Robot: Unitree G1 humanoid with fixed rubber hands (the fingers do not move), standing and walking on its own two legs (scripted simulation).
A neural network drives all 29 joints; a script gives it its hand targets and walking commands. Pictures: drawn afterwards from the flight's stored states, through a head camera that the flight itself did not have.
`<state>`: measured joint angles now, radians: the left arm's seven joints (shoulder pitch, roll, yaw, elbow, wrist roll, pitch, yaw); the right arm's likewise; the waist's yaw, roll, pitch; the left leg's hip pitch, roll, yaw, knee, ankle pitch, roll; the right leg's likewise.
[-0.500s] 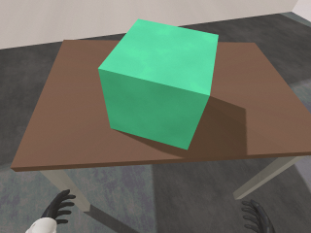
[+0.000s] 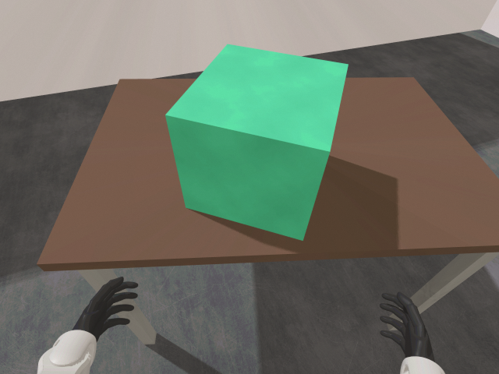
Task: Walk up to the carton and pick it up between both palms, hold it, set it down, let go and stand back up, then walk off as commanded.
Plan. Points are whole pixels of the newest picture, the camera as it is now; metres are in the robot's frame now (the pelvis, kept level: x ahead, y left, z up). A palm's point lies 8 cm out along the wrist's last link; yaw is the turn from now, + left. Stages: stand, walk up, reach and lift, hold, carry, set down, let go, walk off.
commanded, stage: reach and lift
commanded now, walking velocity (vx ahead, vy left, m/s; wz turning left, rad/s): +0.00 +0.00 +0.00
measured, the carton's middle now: (263, 138) +0.56 +0.03 +0.06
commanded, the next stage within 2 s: none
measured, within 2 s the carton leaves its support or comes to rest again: neither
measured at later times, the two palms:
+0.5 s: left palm (72, 286) +0.23 +0.30 +0.04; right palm (385, 307) +0.23 -0.16 +0.05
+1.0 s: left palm (73, 256) +0.26 +0.30 +0.07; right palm (380, 286) +0.25 -0.15 +0.06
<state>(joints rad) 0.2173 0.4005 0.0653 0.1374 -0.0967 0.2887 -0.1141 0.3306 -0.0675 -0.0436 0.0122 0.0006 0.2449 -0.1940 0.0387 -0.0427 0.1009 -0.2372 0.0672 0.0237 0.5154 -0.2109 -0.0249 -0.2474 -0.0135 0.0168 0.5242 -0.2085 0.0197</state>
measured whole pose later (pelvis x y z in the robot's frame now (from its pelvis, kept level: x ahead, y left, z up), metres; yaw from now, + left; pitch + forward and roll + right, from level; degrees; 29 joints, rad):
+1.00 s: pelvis +0.04 +0.02 +0.00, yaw -1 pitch -1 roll -1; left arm 0.19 0.55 0.09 -0.16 -0.37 0.27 -0.12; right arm 0.35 -0.06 0.03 -0.36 0.14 0.37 -0.29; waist 0.08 -0.04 0.10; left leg -0.24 0.06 0.04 0.51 -0.26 -0.03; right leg -0.22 -0.02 0.03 0.45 -0.22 0.03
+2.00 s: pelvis +0.03 +0.02 +0.00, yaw -1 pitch -2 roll -1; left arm -0.67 0.58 0.10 0.44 -0.37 0.55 -0.15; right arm -0.42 -0.17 -0.02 0.02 0.26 0.59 -0.32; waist -0.06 -0.04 0.07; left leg -0.24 0.06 0.04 0.51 -0.24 -0.02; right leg -0.22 -0.02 0.03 0.45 -0.20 0.03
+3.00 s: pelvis +0.04 +0.02 +0.00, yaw -1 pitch -1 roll -1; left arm -1.32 0.59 -0.24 1.50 -0.44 0.10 -0.11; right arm -1.05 -0.19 -0.02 1.00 0.27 0.29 -0.22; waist -0.15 -0.05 0.01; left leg -0.24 0.06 0.04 0.51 -0.26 -0.02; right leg -0.22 -0.02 0.03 0.45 -0.21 0.03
